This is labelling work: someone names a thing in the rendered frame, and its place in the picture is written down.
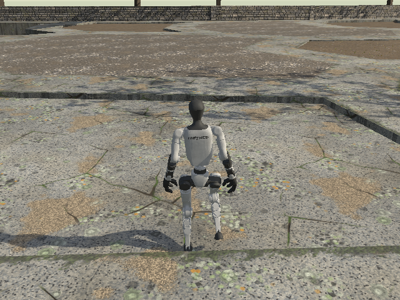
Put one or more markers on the robot right thigh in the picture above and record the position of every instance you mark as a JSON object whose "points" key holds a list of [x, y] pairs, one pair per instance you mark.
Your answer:
{"points": [[214, 185]]}

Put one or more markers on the robot left hand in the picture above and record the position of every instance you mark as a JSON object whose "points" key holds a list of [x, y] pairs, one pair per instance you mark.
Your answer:
{"points": [[167, 183]]}

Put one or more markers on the right robot forearm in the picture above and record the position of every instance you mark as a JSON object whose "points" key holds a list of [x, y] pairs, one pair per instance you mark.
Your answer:
{"points": [[229, 167]]}

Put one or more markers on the robot right foot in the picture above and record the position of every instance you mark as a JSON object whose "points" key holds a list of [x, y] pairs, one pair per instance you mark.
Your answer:
{"points": [[218, 236]]}

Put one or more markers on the robot left upper arm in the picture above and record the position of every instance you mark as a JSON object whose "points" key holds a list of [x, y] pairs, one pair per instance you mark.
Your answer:
{"points": [[175, 146]]}

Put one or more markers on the robot right upper arm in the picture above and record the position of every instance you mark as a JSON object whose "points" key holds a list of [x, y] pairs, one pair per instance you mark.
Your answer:
{"points": [[221, 143]]}

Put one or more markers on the left robot forearm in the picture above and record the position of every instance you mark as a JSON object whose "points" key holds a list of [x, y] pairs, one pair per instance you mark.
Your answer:
{"points": [[170, 169]]}

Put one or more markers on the robot right hand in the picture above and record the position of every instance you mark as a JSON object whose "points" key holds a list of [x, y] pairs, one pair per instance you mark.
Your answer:
{"points": [[232, 182]]}

